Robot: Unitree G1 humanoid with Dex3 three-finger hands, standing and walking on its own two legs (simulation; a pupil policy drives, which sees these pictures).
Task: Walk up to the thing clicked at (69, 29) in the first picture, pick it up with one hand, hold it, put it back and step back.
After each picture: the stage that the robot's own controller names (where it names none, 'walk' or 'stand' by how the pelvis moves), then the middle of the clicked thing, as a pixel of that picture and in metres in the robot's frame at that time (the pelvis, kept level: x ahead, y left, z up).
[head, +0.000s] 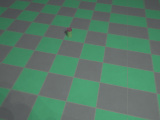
stand; (69, 32) +1.62 +0.12 -0.72
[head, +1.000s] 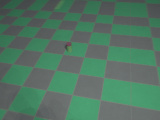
walk; (69, 47) +1.49 +0.23 -0.71
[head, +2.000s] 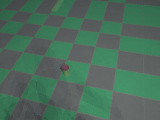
walk; (66, 70) +0.96 +0.22 -0.72
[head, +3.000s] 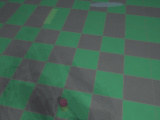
walk; (64, 105) +0.58 +0.17 -0.71
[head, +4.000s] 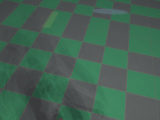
stand; out of the picture +0.41 +0.13 -0.70
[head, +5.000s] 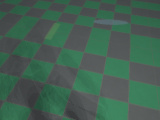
stand; out of the picture +0.37 +0.12 -0.72
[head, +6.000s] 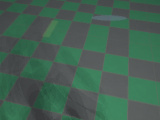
stand; out of the picture +0.37 +0.14 -0.73
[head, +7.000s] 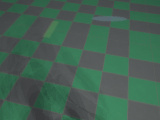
stand; out of the picture +0.38 +0.14 -0.73
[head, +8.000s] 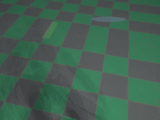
stand; out of the picture +0.37 +0.14 -0.73
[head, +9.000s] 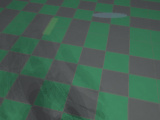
go down; out of the picture +0.37 +0.13 -0.72
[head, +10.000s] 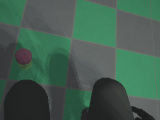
go down; (24, 59) +0.45 +0.19 -0.30
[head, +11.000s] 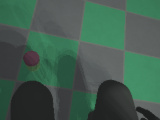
close in; (32, 61) +0.45 +0.19 -0.30
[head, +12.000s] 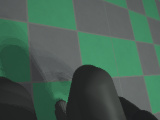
close in; out of the picture +0.43 +0.24 -0.22
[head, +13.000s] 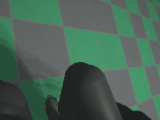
close; out of the picture +0.43 +0.25 -0.22
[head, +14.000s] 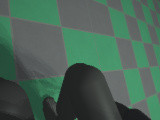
lift; out of the picture +0.40 +0.23 -0.23
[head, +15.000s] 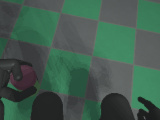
lift; (27, 82) +0.32 +0.19 -0.04
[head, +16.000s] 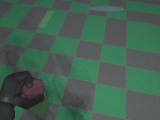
hold; (37, 97) +0.31 +0.16 +0.00
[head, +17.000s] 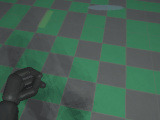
hold; out of the picture +0.29 +0.04 -0.68
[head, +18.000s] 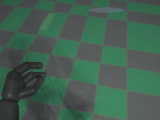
stand; out of the picture +0.29 +0.03 -0.71
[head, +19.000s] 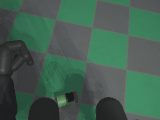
crouch; (67, 98) +0.34 +0.04 -0.46
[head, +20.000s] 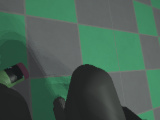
lower; (9, 77) +0.35 +0.10 -0.26
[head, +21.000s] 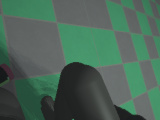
lower; out of the picture +0.36 +0.11 -0.25
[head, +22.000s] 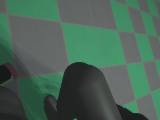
lower; out of the picture +0.36 +0.11 -0.26
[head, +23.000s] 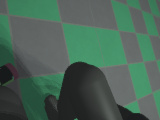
lower; out of the picture +0.36 +0.11 -0.26
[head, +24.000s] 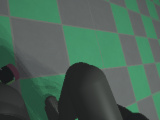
lower; out of the picture +0.36 +0.11 -0.25
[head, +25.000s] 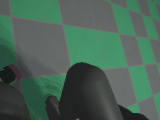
withdraw; (0, 79) +0.36 +0.11 -0.25
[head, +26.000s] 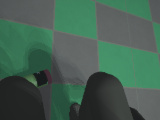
stand; (36, 80) +0.35 +0.08 -0.28
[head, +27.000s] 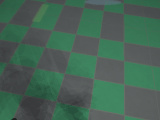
stand; out of the picture +0.27 +0.02 -0.65
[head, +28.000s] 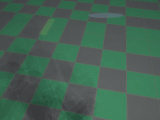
stand; out of the picture +0.29 +0.03 -0.69
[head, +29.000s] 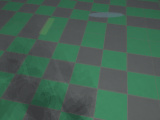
stand; out of the picture +0.27 +0.02 -0.69
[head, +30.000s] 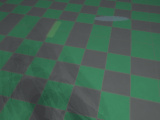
stand; out of the picture +0.29 +0.02 -0.74
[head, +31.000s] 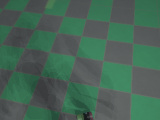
walk; (84, 117) +0.38 +0.02 -0.73
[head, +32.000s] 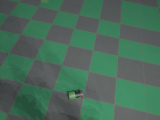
walk; (75, 95) +0.60 -0.03 -0.73
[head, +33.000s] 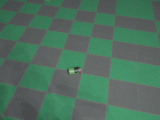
stand; (74, 70) +0.92 +0.04 -0.72
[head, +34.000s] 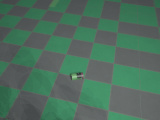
stand; (77, 76) +0.91 +0.03 -0.74
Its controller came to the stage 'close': yes
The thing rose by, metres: 0.72
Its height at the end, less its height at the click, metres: -0.02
